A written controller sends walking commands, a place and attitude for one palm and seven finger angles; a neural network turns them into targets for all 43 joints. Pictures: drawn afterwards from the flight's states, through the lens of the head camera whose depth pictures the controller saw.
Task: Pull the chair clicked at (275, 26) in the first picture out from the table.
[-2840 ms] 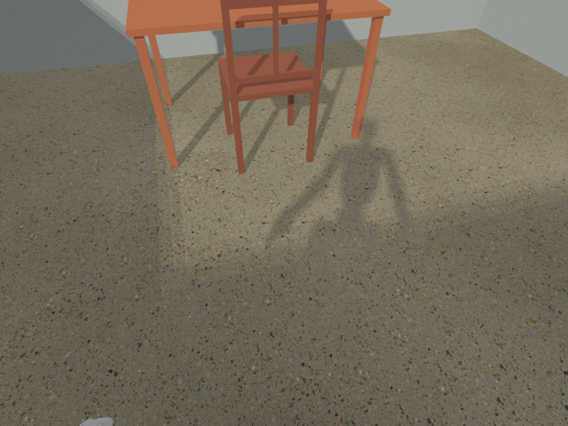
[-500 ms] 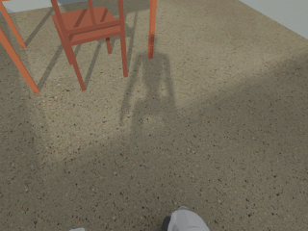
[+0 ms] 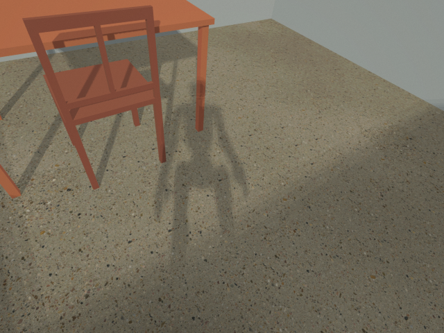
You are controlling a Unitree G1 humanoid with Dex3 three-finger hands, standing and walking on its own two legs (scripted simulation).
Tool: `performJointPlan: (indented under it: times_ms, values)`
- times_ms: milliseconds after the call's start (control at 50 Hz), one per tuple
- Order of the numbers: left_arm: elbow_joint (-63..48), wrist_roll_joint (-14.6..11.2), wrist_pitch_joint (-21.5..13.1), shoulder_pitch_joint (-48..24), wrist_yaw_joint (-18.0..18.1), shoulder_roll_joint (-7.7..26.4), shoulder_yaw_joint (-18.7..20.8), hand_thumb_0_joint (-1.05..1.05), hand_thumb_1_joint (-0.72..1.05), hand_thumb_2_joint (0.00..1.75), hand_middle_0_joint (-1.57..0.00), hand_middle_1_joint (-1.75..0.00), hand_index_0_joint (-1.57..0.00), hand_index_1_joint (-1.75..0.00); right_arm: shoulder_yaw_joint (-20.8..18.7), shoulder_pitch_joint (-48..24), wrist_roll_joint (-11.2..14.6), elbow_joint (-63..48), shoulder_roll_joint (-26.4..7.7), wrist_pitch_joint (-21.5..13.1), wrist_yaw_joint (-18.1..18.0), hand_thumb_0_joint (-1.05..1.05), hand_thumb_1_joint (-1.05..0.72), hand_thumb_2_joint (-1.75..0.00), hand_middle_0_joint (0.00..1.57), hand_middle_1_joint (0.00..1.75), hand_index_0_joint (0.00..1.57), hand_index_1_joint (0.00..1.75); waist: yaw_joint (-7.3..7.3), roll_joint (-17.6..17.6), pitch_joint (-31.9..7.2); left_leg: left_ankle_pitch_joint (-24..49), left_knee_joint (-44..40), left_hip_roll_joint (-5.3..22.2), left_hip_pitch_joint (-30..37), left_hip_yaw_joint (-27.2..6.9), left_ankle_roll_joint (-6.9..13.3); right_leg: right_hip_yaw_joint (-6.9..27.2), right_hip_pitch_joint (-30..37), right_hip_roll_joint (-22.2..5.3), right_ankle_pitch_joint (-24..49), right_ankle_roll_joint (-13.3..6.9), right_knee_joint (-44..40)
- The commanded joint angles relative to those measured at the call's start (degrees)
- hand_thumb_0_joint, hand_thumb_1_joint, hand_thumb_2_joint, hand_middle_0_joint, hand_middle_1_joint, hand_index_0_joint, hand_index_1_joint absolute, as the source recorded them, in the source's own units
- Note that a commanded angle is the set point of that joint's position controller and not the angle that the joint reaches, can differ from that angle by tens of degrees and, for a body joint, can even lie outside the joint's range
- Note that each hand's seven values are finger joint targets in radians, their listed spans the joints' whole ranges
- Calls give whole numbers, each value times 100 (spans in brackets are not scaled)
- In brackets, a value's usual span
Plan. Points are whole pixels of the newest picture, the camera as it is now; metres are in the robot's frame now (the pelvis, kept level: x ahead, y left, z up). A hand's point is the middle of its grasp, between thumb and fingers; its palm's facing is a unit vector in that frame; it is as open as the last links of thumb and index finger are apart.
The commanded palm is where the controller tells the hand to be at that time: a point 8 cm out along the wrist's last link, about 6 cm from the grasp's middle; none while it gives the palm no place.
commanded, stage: walk to a spot facing it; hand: left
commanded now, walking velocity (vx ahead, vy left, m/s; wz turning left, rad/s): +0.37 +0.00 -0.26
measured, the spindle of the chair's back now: (105, 61) +1.04 +0.54 -0.07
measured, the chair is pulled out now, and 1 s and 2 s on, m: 0.00 0.00 0.00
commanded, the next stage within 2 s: turn to face it in 1.06 s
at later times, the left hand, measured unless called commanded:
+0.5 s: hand (185, 241) +0.36 +0.11 -0.16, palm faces -0.16 -0.97 -0.19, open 7.3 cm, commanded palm none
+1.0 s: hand (179, 233) +0.39 +0.13 -0.18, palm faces -0.03 -0.99 -0.13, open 7.3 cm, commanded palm none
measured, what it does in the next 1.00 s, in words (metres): walks ahead: right foot, then left foot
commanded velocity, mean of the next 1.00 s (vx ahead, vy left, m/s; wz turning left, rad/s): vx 0.37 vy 0.00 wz -0.10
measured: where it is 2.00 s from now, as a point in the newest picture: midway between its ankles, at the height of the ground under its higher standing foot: (239, 251)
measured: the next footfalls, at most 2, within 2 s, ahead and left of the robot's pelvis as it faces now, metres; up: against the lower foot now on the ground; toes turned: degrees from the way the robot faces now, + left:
right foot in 0.46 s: +0.34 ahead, -0.16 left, +0.00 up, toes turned -17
left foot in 0.94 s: +0.55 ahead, +0.05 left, +0.00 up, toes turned +4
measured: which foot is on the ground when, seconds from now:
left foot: down 0.00-0.46, up 0.48-0.92, down 0.94-1.00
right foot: up 0.00-0.44, down 0.46-0.96, up 0.98-1.00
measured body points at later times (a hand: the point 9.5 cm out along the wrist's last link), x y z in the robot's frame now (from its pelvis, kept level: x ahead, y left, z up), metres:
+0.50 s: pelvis +0.22 -0.05 -0.01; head +0.25 -0.06 +0.44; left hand +0.37 +0.16 -0.15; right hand +0.05 -0.21 -0.15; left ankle +0.07 +0.10 -0.68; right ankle +0.30 -0.15 -0.72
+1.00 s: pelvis +0.44 -0.04 +0.00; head +0.46 -0.02 +0.45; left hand +0.39 +0.18 -0.17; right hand +0.53 -0.30 -0.12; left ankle +0.52 +0.04 -0.72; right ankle +0.31 -0.15 -0.69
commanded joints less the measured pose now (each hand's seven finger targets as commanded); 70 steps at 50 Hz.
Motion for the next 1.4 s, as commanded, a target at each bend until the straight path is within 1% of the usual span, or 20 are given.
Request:
performJointPlan:
  times_ms: [0, 40, 100, 340, 400, 420, 440, 460, 520, 580, 820, 880, 900, 940, 1000, 1080, 1200, 1300, 1340, 1380]
  values:
    - [-636, 36, -179, -586, 5, 387, 108, 0, 90, 90, -20, -30, -20, -30, -196, 1746, -13, 251, -1053, 1, -158, 0, -90, -90, 20, 30, 20, 30, -656, 1359, 301, -2017, -2772, 2102, 1975, -3125, 800, 405, -3223, -390, 27, -106, 3387]
    - [-476, 73, -145, -484, -80, 294, 107, 0, 90, 90, -20, -30, -20, -30, -75, 1225, 7, 178, -618, -102, -170, 0, -90, -90, 20, 30, 20, 30, -322, 670, 477, -747, -2713, 1702, 1564, -1951, 587, 416, -3026, -679, 760, -17, 3321]
    - [-367, 91, 12, -279, -74, 89, 111, 0, 90, 90, -20, -30, -20, -30, -66, 1316, 32, 300, -435, -193, -214, 0, -90, -90, 20, 30, 20, 30, -169, 786, 261, 973, -2578, 1305, 1599, -711, 510, 300, -2720, -734, 1159, 140, 3041]
    - [-723, 46, 15, -1606, -130, 64, 12, 0, 90, 90, -20, -30, -20, -30, -72, 1971, -2, 809, -599, -64, -168, 0, -90, -90, 20, 30, 20, 30, -405, 1012, 674, 2106, -2357, 1286, 2208, 320, 528, -542, -2116, -525, 1420, 14, -103]
    - [-289, 87, -105, -208, -95, 340, 119, 0, 90, 90, -20, -30, -20, -30, -93, 1711, 47, 811, -741, -30, -175, 0, -90, -90, 20, 30, 20, 30, 315, 800, -102, 3508, -467, 1045, 1988, 697, 260, -809, -56, -73, 1528, -242, -802]
    - [-17, 120, -186, 660, -40, 781, 249, 0, 90, 90, -20, -30, -20, -30, -86, 1717, 108, 778, -633, -35, -110, 0, -90, -90, 20, 30, 20, 30, 693, 170, -750, 2634, 1034, 783, 897, 799, 65, -98, 1507, -645, 1558, -469, -880]
    - [93, 76, -217, 1260, 54, 1493, 422, 0, 90, 90, -20, -30, -20, -30, 7, 1936, 190, 558, -182, -55, -87, 0, -90, -90, 20, 30, 20, 30, 738, -1317, -1415, -1471, 3029, -114, -875, 688, -186, 2567, 2808, -2408, 1865, -1089, -1502]
    - [114, -56, -161, 1191, 80, 1693, 422, 0, 90, 90, -20, -30, -20, -30, -11, 1446, 204, 423, -319, -20, -110, 0, -90, -90, 20, 30, 20, 30, 708, -871, -1221, -1994, 4003, -131, -1322, -154, -75, 3233, 2328, -2739, 1730, -1371, -2194]
    - [-228, -33, -194, -214, 115, 726, 133, 0, 90, 90, -20, -30, -20, -30, -69, 999, 66, 399, -199, 89, -96, 0, -90, -90, 20, 30, 20, 30, 82, -69, 129, -564, 3905, 456, -1252, -699, -52, 1833, -41, -2134, 697, -830, -2674]
    - [-235, 29, -266, -449, 143, 428, 35, 0, 90, 90, -20, -30, -20, -30, -57, 1453, 18, 545, -3, 270, -62, 0, -90, -90, 20, 30, 20, 30, -314, -175, 207, -317, 3052, 463, -725, -516, -173, 812, -846, -1756, 958, -659, -2909]
    - [-3, 32, -318, 240, 110, 764, 48, 0, 90, 90, -20, -30, -20, -30, -38, -481, 43, -345, -291, 166, 157, 0, -90, -90, 20, 30, 20, 30, 72, -255, 654, 64, 168, 134, -787, -89, -108, 455, 383, -1769, 1877, -648, -2729]
    - [50, 7, -281, 166, 106, 839, 70, 0, 90, 90, -20, -30, -20, -30, -71, 88, 26, -171, -474, 109, 98, 0, -90, -90, 20, 30, 20, 30, -300, 37, 453, 85, -491, -182, 553, 236, -2, 72, 160, -1569, 2833, -474, -1777]
    - [22, -17, -271, 131, 98, 753, 54, 0, 90, 90, -20, -30, -20, -30, -126, 806, -1, 67, -682, 67, 43, 0, -90, -90, 20, 30, 20, 30, -597, 354, 43, 205, -864, -158, 1720, 111, 120, -241, -216, -1241, 3278, -288, -652]
    - [-315, -68, -283, 63, 9, 341, -41, 0, 90, 90, -20, -30, -20, -30, -351, 2170, -30, 333, -1821, 69, -71, 0, -90, -90, 20, 30, 20, 30, -929, 2111, -798, 347, -2023, 2162, 3420, -3131, 1097, -473, -2299, -160, -648, 142, 2647]
    - [-260, -2, -201, -466, -9, 345, 38, 0, 90, 90, -20, -30, -20, -30, -142, 1121, 21, 161, -999, 4, -152, 0, -90, -90, 20, 30, 20, 30, -544, 856, 142, 208, -2404, 1799, 1948, -2095, 859, 320, -2724, -782, 315, 81, 3485]
    - [-27, 47, 75, 108, -13, 43, 48, 0, 90, 90, -20, -30, -20, -30, -24, 740, 67, 185, -596, -99, -194, 0, -90, -90, 20, 30, 20, 30, -41, 849, 216, 1120, -2572, 1274, 1160, -482, 559, 252, -2112, -840, 1009, 242, 2931]
    - [-362, 35, 114, -580, 6, -48, -7, 0, 90, 90, -20, -30, -20, -30, -39, 1037, 68, 393, -591, -42, -184, 0, -90, -90, 20, 30, 20, 30, -127, 948, 542, 2537, -2410, 1020, 1177, 39, 719, -212, -1881, -841, 1420, 407, 835]
    - [-367, 34, 11, -532, 77, 143, -24, 0, 90, 90, -20, -30, -20, -30, -80, 1061, 70, 526, -680, 133, -187, 0, -90, -90, 20, 30, 20, 30, -40, 957, 175, 2321, -1396, 812, 1116, -317, 518, -573, -531, -454, 1805, 427, -617]
    - [-248, 40, -76, -38, 144, 659, 97, 0, 90, 90, -20, -30, -20, -30, -74, 1085, 117, 472, -484, 187, -143, 0, -90, -90, 20, 30, 20, 30, 223, 186, -166, 999, -258, 346, 218, -151, 96, 7, 877, -1107, 3452, 312, -1019]
    - [-244, -12, -102, 589, 193, 1384, 233, 0, 90, 90, -20, -30, -20, -30, -42, 1230, 172, 233, -188, 311, -168, 0, -90, -90, 20, 30, 20, 30, 388, -1252, -958, -2602, 2286, -363, -608, -252, -237, 1509, 1472, -3085, 5293, -699, -1691]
